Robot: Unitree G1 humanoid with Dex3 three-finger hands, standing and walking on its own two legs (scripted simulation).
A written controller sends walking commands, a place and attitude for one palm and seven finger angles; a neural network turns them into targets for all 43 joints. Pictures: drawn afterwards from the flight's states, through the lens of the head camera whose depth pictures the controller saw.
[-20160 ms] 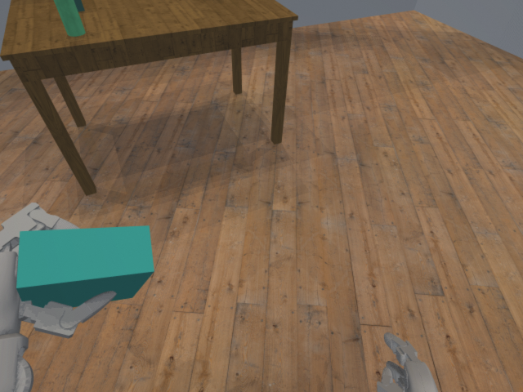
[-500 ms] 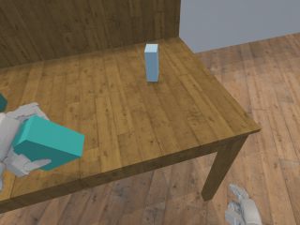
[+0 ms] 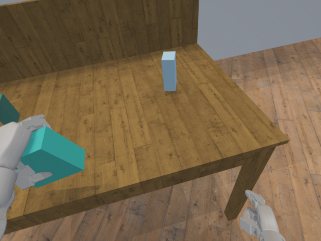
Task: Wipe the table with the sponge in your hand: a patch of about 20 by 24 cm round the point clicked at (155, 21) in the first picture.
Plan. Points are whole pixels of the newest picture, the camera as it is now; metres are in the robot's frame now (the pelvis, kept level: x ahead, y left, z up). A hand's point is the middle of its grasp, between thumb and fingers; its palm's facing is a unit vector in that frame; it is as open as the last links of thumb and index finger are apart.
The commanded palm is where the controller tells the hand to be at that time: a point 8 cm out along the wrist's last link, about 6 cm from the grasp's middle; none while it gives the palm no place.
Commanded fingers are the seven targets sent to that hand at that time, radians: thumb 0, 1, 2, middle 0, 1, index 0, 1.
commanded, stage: turn the palm down, sponge in hand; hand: left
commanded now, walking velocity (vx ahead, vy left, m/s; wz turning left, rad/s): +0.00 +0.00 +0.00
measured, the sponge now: (48, 162) +0.23 +0.29 +0.12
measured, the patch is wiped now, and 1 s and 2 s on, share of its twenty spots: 0.00 0.00 0.00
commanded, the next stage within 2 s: move the sponge above the wiping area in 0.94 s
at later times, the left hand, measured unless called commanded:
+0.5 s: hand (17, 157) +0.21 +0.33 +0.17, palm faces +0.10 -0.08 -0.99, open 9.7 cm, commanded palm +0.18 +0.32 +0.23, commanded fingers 0.00 0.10 1.30 -1.20 -1.60 -1.20 -1.60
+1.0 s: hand (17, 160) +0.21 +0.32 +0.17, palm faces +0.09 -0.05 -0.99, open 9.7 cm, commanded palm +0.17 +0.31 +0.23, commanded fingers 0.00 0.10 1.30 -1.20 -1.60 -1.20 -1.60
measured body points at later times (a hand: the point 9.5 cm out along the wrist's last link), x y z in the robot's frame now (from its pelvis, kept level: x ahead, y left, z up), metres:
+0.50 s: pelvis -0.01 +0.04 +0.01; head -0.02 -0.01 +0.46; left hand +0.20 +0.33 +0.22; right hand +0.26 -0.14 -0.06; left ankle +0.02 +0.12 -0.73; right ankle -0.01 -0.07 -0.73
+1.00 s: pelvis -0.02 +0.03 +0.02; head -0.03 -0.01 +0.46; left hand +0.20 +0.32 +0.22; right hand +0.25 -0.14 -0.06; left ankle +0.02 +0.12 -0.73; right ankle -0.01 -0.07 -0.73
